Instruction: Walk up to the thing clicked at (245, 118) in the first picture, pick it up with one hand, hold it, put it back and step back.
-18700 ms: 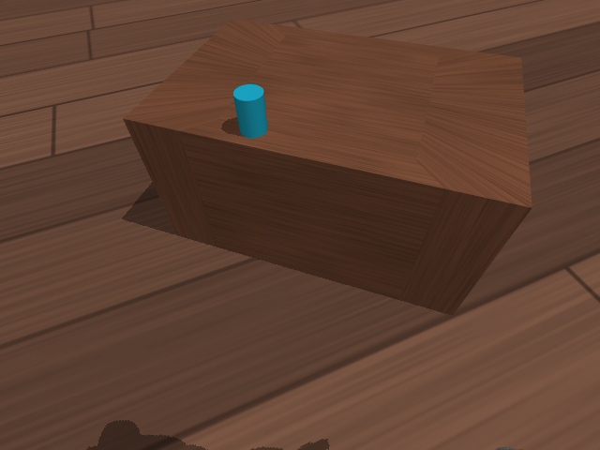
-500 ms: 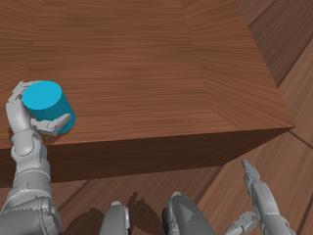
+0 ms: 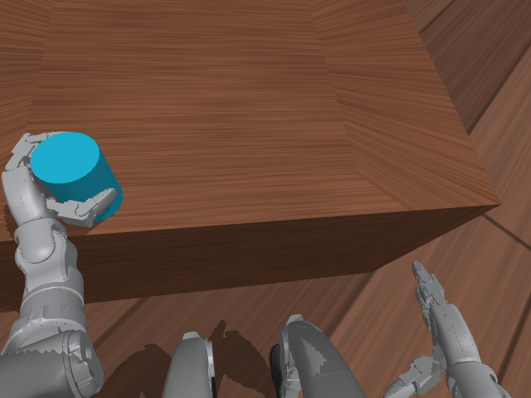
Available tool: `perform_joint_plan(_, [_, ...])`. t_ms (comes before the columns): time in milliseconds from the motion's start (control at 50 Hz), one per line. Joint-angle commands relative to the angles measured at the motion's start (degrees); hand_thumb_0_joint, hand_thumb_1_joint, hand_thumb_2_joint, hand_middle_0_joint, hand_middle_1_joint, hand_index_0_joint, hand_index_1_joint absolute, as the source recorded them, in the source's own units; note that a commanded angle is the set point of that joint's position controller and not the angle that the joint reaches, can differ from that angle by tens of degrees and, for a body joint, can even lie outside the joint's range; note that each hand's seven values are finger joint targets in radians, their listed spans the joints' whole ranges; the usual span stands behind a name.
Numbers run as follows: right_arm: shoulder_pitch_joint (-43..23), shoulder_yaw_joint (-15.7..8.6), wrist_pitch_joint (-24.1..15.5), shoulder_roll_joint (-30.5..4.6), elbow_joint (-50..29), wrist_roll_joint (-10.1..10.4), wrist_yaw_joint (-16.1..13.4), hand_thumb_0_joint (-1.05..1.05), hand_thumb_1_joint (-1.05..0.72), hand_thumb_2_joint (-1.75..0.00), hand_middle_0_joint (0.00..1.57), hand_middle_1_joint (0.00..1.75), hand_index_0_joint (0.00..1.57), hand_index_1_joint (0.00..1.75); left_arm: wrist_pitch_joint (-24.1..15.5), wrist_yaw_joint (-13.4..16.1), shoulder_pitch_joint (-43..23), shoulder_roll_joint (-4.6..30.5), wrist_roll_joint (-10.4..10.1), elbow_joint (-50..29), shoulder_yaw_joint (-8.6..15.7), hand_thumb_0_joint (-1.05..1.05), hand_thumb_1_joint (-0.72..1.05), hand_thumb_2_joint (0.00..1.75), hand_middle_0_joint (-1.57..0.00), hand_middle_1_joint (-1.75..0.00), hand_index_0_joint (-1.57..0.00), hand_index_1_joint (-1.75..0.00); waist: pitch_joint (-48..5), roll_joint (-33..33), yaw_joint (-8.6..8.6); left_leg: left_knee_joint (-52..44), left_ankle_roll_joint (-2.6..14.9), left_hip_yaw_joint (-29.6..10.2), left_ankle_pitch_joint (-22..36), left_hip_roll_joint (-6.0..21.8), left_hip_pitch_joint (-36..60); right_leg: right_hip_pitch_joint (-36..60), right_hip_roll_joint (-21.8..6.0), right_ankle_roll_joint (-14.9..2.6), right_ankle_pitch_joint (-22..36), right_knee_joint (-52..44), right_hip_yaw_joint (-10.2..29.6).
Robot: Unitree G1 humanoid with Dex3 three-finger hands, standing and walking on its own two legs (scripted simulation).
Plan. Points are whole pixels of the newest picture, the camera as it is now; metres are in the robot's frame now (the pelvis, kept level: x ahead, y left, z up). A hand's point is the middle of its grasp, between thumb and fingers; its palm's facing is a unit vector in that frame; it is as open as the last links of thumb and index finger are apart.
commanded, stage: loosen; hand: left
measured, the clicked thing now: (82, 180) +0.44 +0.24 -0.01
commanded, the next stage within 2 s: open in 0.18 s
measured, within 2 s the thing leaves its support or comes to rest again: neither
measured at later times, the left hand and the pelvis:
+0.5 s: hand (75, 178) +0.44 +0.24 +0.00, palm faces +0.31 -0.95 +0.00, open 12.9 cm; pelvis -0.01 +0.00 -0.01, yaw +0 degrees
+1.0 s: hand (22, 145) +0.45 +0.28 +0.07, palm faces +0.36 -0.93 -0.01, open 17.2 cm; pelvis +0.00 +0.00 +0.01, yaw +0 degrees
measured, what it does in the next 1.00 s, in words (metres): stands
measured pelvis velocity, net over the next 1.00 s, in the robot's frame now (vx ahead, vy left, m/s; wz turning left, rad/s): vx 0.00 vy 0.00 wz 0.00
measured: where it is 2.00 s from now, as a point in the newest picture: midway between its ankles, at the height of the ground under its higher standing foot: outside the picture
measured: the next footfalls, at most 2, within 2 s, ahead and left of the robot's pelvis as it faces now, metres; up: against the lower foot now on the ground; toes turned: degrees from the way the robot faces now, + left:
none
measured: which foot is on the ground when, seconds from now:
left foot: down 0.00-1.00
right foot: down 0.00-1.00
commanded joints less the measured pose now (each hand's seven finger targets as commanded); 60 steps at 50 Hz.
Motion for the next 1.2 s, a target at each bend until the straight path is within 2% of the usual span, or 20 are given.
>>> perform_joint_plan(0, [3.36, -5.08, -2.86, -8.57, -10.98, 0.37, -0.57, 0.00, 0.53, -0.06, 0.05, 0.05, 0.05, 0.05, -5.36, 0.22, -21.18, 12.01, -0.66, -11.88, 0.24, 0.00, -0.03, 1.33, -1.32, -1.47, -1.34, -1.49, -27.92, 10.59, -0.49, -9.65, -1.22, -1.85, 20.75, -1.17, 18.58, 11.93, 1.73, -2.63, 14.45, -5.21, 0.37])
perform_joint_plan(80, [3.97, -5.90, -2.60, -9.46, -10.72, 0.34, -0.70, 0.00, 0.53, -0.05, 0.05, 0.05, 0.05, 0.05, -5.41, 0.04, -21.53, 13.27, -0.53, -11.95, 0.80, 0.00, 0.01, 1.23, -1.34, -1.41, -1.39, -1.40, -28.38, 10.71, -0.33, -9.24, -1.22, -1.84, 20.49, -1.23, 18.34, 11.19, 1.72, -2.65, 14.01, -4.76, 0.28])
perform_joint_plan(120, [3.64, -6.39, -2.74, -10.28, -11.71, 0.41, -0.76, 0.00, 0.53, -0.04, 0.05, 0.05, 0.05, 0.05, -5.24, -0.23, -22.01, 13.97, -0.90, -12.61, 1.06, 0.00, -0.12, 1.07, -1.23, -1.26, -1.29, -1.24, -29.39, 12.16, -0.17, -9.28, -1.65, -2.27, 22.36, -1.08, 20.03, 10.65, 1.80, -2.78, 14.51, -4.19, 0.05])
perform_joint_plan(180, [4.02, -6.00, -2.60, -9.44, -11.81, 0.51, -0.91, 0.00, 0.53, -0.04, 0.05, 0.05, 0.05, 0.05, -4.90, -0.24, -22.59, 12.66, -0.54, -10.66, -0.01, 0.00, -0.23, 0.83, -1.12, -1.10, -1.18, -1.06, -26.27, 10.58, -1.03, -9.46, -1.19, -1.39, 17.10, -1.55, 16.66, 10.94, 1.63, -2.53, 12.35, -5.08, 0.60])
perform_joint_plan(220, [3.55, -5.60, -2.75, -9.34, -11.19, 0.36, -0.84, 0.00, 0.53, -0.04, 0.05, 0.05, 0.05, 0.05, -5.03, -0.08, -22.56, 13.73, -0.39, -11.02, 0.66, 0.00, -0.33, 0.68, -1.06, -1.01, -1.12, -0.97, -26.35, 11.72, -0.42, -9.65, -1.31, -1.50, 16.20, -1.53, 16.58, 10.34, 1.59, -2.68, 11.33, -4.85, 0.60])
perform_joint_plan(240, [2.88, -4.95, -2.85, -8.58, -11.84, 0.38, -0.78, 0.00, 0.53, -0.04, 0.05, 0.05, 0.05, 0.05, -5.29, -0.10, -24.60, 14.59, -0.36, -13.51, 1.02, 0.00, -0.38, 0.63, -1.03, -0.97, -1.09, -0.93, -27.69, 12.19, 0.15, -9.44, -1.08, -1.08, 15.03, -1.79, 16.19, 10.88, 1.46, -2.58, 10.80, -5.07, 0.93])
perform_joint_plan(280, [3.46, -5.05, -2.95, -8.75, -11.96, 0.55, -1.06, 0.00, 0.52, -0.04, 0.05, 0.05, 0.05, 0.05, -4.76, -0.35, -22.64, 12.74, -0.60, -10.55, 0.08, 0.00, -0.51, 0.57, -0.93, -0.85, -0.99, -0.83, -25.80, 10.05, -0.68, -9.91, -0.99, -1.24, 13.37, -1.70, 15.46, 10.84, 1.61, -2.44, 9.92, -5.43, 0.69])
perform_joint_plan(380, [3.54, -5.17, -3.09, -9.11, -12.24, 0.43, -1.29, 0.00, 0.52, -0.04, 0.05, 0.05, 0.05, 0.05, -4.43, -0.49, -23.67, 13.90, -0.37, -10.94, 0.09, 0.00, -0.61, 0.30, -0.68, -0.58, -0.72, -0.56, -28.51, 11.13, -0.75, -9.01, -1.04, -1.13, 16.91, -1.72, 16.90, 11.57, 1.56, -2.47, 12.51, -4.81, 0.78])
perform_joint_plan(520, [4.29, -5.46, -3.07, -9.04, -12.14, 0.61, -1.21, 0.00, 0.53, -0.04, 0.05, 0.05, 0.05, 0.05, -4.08, -0.31, -22.49, 13.33, -0.56, -10.12, 0.62, 0.00, -0.61, 0.17, -0.48, -0.37, -0.50, -0.35, -25.69, 9.41, -0.74, -9.55, -0.76, -0.81, 13.57, -1.94, 14.57, 11.42, 1.52, -2.28, 10.69, -5.57, 0.91])
perform_joint_plan(640, [4.21, -5.34, -3.08, -8.88, -11.75, 0.60, -1.18, 0.00, 0.53, -0.05, 0.05, 0.05, 0.05, 0.05, -4.00, -0.42, -22.32, 12.45, -0.47, -10.64, -0.02, 0.00, -0.61, 0.08, -0.30, -0.20, -0.32, -0.19, -26.54, 10.03, -0.83, -9.35, -1.08, -1.24, 15.84, -1.65, 15.67, 10.44, 1.64, -2.51, 11.61, -4.78, 0.67])
perform_joint_plan(720, [3.25, -8.08, -2.87, -11.91, -15.65, 0.53, -1.55, 0.00, 0.55, -0.04, 0.05, 0.05, 0.05, 0.05, -3.72, 0.22, -23.42, 15.87, 0.49, -11.16, 1.48, 0.00, -0.61, 0.13, -0.17, -0.19, -0.20, -0.18, -29.43, 9.60, -1.11, -9.23, -1.10, -1.28, 17.81, -1.58, 17.04, 12.01, 1.65, -2.52, 13.23, -4.94, 0.84])
perform_joint_plan(740, [2.94, -9.03, -2.46, -12.64, -14.63, 0.57, -1.72, 0.00, 0.56, -0.04, 0.05, 0.05, 0.05, 0.05, -3.63, 0.43, -24.03, 18.17, 0.67, -12.38, 2.70, 0.00, -0.61, 0.14, -0.14, -0.18, -0.17, -0.16, -29.38, 10.88, -0.19, -9.56, -1.42, -1.50, 18.56, -1.60, 18.03, 12.13, 1.65, -2.63, 13.31, -4.79, 0.75])
perform_joint_plan(840, [4.74, -8.45, -1.38, -11.07, -11.89, 0.94, -1.81, 0.00, 0.54, -0.05, 0.05, 0.05, 0.05, 0.05, -2.46, -0.14, -26.73, 22.69, -0.29, -18.45, 5.87, 0.00, -0.61, 0.12, -0.08, -0.13, -0.11, -0.12, -31.65, 14.55, 1.73, -10.83, -1.79, -1.32, 22.03, -1.46, 22.54, 14.66, 1.52, -2.67, 15.04, -5.66, 0.89])
perform_joint_plan(900, [4.94, -5.90, -0.81, -8.91, -11.03, 1.21, -2.00, 0.00, 0.53, -0.05, 0.05, 0.05, 0.05, 0.05, -0.08, -0.98, -27.97, 25.82, 0.19, -20.94, 6.42, 0.00, -0.61, 0.11, -0.07, -0.11, -0.09, -0.11, -32.07, 16.14, 2.77, -12.01, -1.65, -0.62, 21.71, -1.83, 23.91, 17.65, 1.20, -2.46, 15.41, -7.34, 1.49])
perform_joint_plan(960, [3.04, -5.41, -0.21, -9.14, -9.32, 1.74, -2.69, 0.00, 0.52, -0.05, 0.05, 0.05, 0.05, 0.05, 4.53, -2.75, -25.19, 23.81, 0.04, -13.72, 4.73, 0.00, -0.61, 0.07, -0.06, -0.09, -0.07, -0.08, -26.86, 12.29, 2.10, -13.56, -1.14, -0.05, 20.16, -1.86, 21.77, 19.05, 1.27, -2.12, 15.59, -10.05, 1.92])
perform_joint_plan(980, [3.38, -5.41, 0.09, -9.05, -5.83, 1.91, -2.99, 0.00, 0.53, -0.05, 0.05, 0.05, 0.05, 0.05, 5.70, -3.42, -25.40, 25.56, -0.03, -13.03, 5.36, 0.00, -0.61, 0.07, -0.06, -0.09, -0.07, -0.08, -24.12, 12.57, 2.54, -14.27, -0.97, 0.25, 18.60, -1.95, 20.20, 19.06, 1.16, -1.97, 14.81, -10.92, 2.19])
perform_joint_plan(1060, [0.13, -4.24, -0.47, -9.32, -4.76, 2.87, -3.46, 0.00, 0.55, -0.04, 0.05, 0.05, 0.05, 0.05, 9.13, -6.54, -22.05, 26.06, -1.44, -4.80, 5.97, 0.00, -0.61, 0.06, -0.05, -0.10, -0.09, -0.08, -17.07, 7.39, 3.08, -16.85, -0.61, 0.07, 14.17, -1.63, 16.23, 18.08, 1.58, -2.06, 10.55, -13.36, 1.53])
perform_joint_plan(1140, [0.42, -4.01, -1.73, -9.85, -4.97, 3.86, -3.75, 0.00, 0.61, -0.04, 0.05, 0.05, 0.05, 0.05, 9.45, -11.12, -19.75, 27.86, -3.08, -2.54, 6.81, 0.00, -0.53, 0.06, -0.05, -0.03, -0.04, -0.02, -17.55, 3.34, 3.15, -18.49, 0.07, 0.30, 13.54, -1.57, 16.90, 20.45, 1.87, -1.89, 10.30, -14.82, 1.35])
perform_joint_plan(1160, [2.24, -8.55, -0.47, -13.95, -6.55, 4.40, -4.21, 0.00, 0.58, -0.05, 0.05, 0.05, 0.05, 0.05, 14.12, -7.70, -12.65, 37.66, 4.64, 3.67, 7.73, 0.00, -0.55, 0.05, -0.06, -0.05, -0.06, -0.05, -20.05, 5.83, 5.52, -21.01, -0.71, 1.02, 15.84, -2.45, 22.30, 23.53, 1.49, -1.88, 12.05, -16.83, 1.11])
perform_joint_plan(1180, [3.34, -7.51, 0.12, -13.55, -6.99, 4.73, -4.06, 0.00, 0.55, -0.05, 0.05, 0.05, 0.05, 0.05, 15.67, -5.11, -18.93, 36.52, 3.46, -3.47, 7.79, 0.00, -0.58, 0.05, -0.07, -0.06, -0.07, -0.06, -22.24, 6.49, 4.20, -21.41, -1.35, 0.74, 19.18, -1.88, 25.31, 23.58, 2.03, -2.08, 14.56, -16.63, 0.93])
